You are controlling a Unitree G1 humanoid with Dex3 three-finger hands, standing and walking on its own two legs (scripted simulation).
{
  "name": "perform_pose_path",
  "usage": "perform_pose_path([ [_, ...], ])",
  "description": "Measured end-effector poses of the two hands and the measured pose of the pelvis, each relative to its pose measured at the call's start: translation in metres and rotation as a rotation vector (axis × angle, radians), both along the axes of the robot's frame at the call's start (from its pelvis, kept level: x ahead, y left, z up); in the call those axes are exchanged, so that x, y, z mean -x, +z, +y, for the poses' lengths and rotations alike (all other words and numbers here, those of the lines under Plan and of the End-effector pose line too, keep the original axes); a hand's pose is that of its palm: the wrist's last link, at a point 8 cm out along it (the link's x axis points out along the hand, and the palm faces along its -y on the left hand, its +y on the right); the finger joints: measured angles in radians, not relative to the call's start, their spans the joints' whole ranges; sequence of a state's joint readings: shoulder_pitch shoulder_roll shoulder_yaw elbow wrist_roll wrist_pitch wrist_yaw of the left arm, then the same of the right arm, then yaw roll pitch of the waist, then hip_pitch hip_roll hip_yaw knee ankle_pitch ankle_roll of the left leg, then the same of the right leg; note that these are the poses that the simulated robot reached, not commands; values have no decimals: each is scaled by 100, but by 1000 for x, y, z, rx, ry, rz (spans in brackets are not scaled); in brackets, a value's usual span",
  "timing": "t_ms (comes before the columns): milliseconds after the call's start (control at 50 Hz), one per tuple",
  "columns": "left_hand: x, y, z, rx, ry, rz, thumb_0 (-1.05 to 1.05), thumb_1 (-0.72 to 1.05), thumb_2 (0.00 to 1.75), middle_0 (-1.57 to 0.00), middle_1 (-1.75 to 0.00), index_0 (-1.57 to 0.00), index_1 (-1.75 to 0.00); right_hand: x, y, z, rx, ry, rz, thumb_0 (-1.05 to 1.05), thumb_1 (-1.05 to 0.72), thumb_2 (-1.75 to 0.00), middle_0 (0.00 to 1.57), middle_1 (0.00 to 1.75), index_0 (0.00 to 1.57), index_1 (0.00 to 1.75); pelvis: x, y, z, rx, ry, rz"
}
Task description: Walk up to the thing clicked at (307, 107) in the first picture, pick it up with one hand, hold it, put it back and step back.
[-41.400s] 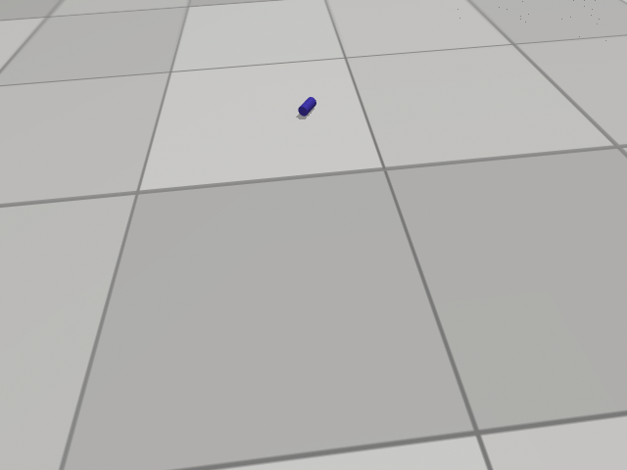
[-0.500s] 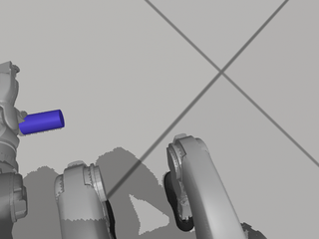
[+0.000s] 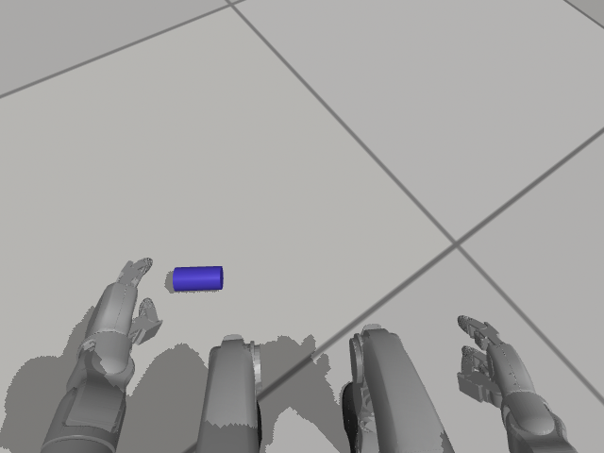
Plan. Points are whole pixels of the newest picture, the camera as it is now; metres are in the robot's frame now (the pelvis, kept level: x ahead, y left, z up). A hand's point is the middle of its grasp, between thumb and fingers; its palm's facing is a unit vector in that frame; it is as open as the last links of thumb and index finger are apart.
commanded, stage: home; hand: left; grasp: from above
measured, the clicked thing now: (198, 278) +0.50 +0.24 -0.50
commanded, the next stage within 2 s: none
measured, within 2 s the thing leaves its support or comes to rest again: neither
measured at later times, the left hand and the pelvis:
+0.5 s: hand (107, 351) +0.25 +0.19 +0.10, palm faces +0.09 -0.97 -0.21, open 7.4 cm; pelvis +0.07 +0.00 +0.16, yaw +2 degrees
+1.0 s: hand (91, 373) +0.23 +0.18 +0.13, palm faces +0.10 -0.98 -0.19, open 7.4 cm; pelvis +0.08 +0.00 +0.18, yaw +3 degrees
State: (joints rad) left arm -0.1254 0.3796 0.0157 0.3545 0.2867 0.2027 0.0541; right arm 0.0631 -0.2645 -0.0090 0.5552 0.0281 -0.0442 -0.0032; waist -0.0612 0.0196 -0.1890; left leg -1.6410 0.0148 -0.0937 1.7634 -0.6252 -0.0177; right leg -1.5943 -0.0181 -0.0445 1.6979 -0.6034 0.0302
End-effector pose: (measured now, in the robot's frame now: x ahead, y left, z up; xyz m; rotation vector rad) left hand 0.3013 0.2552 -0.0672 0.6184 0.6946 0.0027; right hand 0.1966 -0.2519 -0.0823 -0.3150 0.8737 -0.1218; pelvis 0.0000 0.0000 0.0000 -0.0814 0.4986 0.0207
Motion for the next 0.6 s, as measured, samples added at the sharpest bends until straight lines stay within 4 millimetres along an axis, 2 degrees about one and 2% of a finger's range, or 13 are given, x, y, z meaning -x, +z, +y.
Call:
perform_pose_path([
  [140,31,53,-11,164,150,45,1,89,90,-21,-30,-21,-31,-14,56,21,-40,-4,-88,1,-90,-90,21,30,20,30,-12,50,-1,-9,10,-66],
  [240,46,94,-16,250,245,74,1,89,90,-21,-30,-21,-31,-10,92,28,-48,-32,-97,1,-90,-90,21,30,21,30,-26,88,-2,-14,17,-114],
  [360,58,142,-19,324,321,87,1,90,90,-21,-30,-20,-30,-2,133,26,-24,-77,-110,1,-90,-90,21,30,21,30,-45,128,-1,-20,25,-175],
  [500,72,195,-21,354,342,74,1,90,90,-20,-30,-20,-30,-6,175,19,6,-113,-169,1,-90,-90,21,30,21,30,-65,162,1,-27,29,-243],
  [600,81,221,-20,357,340,55,1,90,90,-20,-30,-20,-30,-20,196,16,11,-109,-236,1,-90,-90,21,30,20,30,-74,175,2,-31,33,-279],
])
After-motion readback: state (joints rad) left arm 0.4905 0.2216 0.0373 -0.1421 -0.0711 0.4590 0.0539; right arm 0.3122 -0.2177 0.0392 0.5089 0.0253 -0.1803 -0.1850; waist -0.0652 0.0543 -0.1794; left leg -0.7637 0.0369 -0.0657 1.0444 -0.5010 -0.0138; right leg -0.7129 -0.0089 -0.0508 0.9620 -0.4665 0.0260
